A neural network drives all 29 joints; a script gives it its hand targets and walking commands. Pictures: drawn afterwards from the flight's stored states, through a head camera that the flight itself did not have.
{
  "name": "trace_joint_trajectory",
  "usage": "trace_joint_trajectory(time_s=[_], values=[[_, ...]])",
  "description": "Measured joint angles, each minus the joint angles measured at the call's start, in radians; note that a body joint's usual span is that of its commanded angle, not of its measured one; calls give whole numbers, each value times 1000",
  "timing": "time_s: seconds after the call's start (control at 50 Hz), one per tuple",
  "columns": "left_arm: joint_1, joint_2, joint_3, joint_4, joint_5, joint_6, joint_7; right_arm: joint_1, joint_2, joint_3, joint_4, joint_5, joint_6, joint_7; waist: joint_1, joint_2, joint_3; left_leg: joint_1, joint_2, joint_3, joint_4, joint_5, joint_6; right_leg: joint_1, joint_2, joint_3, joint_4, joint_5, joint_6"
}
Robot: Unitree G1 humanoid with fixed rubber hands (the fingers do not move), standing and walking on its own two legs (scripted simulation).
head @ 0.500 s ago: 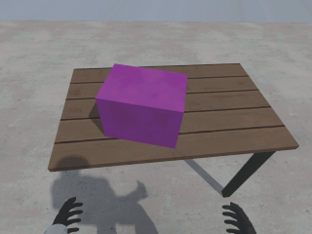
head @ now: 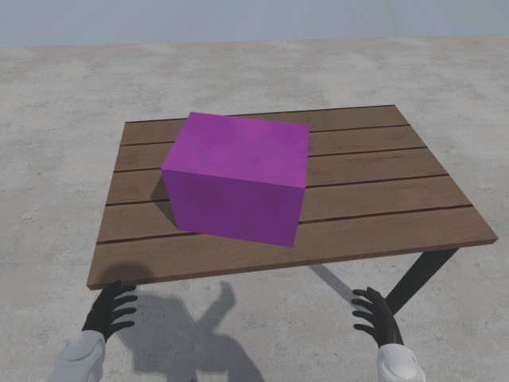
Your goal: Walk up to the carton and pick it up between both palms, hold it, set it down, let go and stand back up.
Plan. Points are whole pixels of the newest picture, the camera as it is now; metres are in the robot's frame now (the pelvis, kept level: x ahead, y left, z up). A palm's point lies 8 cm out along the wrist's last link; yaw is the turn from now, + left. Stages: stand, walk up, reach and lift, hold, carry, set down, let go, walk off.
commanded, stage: reach and lift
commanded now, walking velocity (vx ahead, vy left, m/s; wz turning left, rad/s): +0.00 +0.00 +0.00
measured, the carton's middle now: (241, 179) +0.51 +0.06 -0.01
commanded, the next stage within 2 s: none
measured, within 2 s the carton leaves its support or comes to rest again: neither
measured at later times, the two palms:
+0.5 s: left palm (77, 292) +0.25 +0.32 -0.02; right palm (368, 302) +0.25 -0.16 -0.03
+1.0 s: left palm (90, 245) +0.32 +0.31 +0.02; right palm (368, 262) +0.31 -0.17 +0.00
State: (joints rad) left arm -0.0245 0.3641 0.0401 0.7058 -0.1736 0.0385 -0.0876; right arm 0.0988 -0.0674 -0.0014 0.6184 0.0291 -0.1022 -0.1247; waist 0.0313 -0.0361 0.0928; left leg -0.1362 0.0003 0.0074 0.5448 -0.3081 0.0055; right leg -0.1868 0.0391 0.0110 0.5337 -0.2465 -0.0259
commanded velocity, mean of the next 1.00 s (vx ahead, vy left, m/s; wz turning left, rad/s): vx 0.00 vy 0.00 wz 0.00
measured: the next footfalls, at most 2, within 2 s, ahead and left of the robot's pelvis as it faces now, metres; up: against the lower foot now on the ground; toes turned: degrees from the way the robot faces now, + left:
none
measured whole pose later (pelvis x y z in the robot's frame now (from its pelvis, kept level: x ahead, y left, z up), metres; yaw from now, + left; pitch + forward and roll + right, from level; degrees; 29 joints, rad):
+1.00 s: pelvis +0.01 +0.04 +0.00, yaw +1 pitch +0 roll -3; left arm -0.32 0.44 -0.15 0.85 -0.42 -0.26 -0.09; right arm -0.23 -0.19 0.01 0.76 0.29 -0.23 -0.13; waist 0.00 0.02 0.03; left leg -0.26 -0.02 0.00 0.60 -0.34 0.05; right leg -0.25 0.02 0.01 0.49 -0.23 0.03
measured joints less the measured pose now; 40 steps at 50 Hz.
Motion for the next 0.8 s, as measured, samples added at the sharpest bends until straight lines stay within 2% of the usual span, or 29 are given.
trace_joint_trajectory(time_s=[0.14, 0.26, 0.36, 0.6, 0.8], values=[[18, 5, 2, -14, -18, -100, -25, 0, 9, 21, 39, 61, -91, -14, -2, -6, 6, 7, 1, -5, -19, -9, 4, 22, 0, -3, -48, 4, 9], [67, 8, -4, -59, -35, -177, -41, 17, -7, 18, 63, 101, -200, -15, -1, 15, -2, 10, 1, -5, -15, -28, 16, 45, 1, -3, -85, 7, 21], [81, 20, -26, -86, -65, -229, -44, 11, -32, 7, 72, 127, -255, -12, 0, 33, -13, 5, -3, -4, -2, -42, 28, 52, -4, -1, -98, 6, 33], [-3, 43, -103, -70, -152, -296, -37, -79, -61, 0, 52, 191, -246, -10, -8, 59, -24, -4, -17, 6, 17, -49, 51, 53, -17, 9, -102, 12, 47], [-124, 49, -167, 37, -206, -338, -17, -183, -77, -2, 106, 224, -217, -5, -22, 61, -36, -43, -25, 4, 44, -48, 58, 13, -25, 5, -69, 8, 48]])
